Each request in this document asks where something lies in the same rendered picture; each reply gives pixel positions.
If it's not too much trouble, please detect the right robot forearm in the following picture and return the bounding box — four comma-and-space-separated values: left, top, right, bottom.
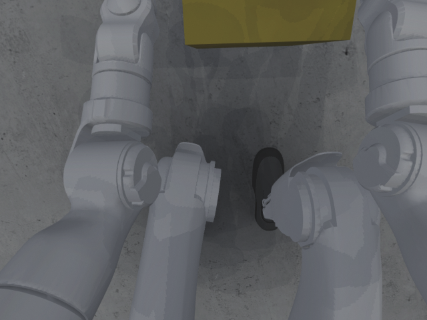
358, 0, 427, 127

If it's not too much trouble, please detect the right robot shin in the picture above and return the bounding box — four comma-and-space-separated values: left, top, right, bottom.
262, 152, 381, 237

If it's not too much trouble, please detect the robot left thigh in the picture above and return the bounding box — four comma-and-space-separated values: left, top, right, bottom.
129, 152, 222, 320

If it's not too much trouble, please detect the carton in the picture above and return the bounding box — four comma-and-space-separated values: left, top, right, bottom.
182, 0, 356, 49

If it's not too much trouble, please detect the right robot upper arm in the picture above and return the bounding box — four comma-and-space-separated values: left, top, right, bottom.
353, 121, 427, 305

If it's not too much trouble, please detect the left robot upper arm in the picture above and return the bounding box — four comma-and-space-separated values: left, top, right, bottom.
0, 141, 161, 320

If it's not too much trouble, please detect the left robot forearm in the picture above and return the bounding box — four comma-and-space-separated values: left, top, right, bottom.
63, 0, 159, 187

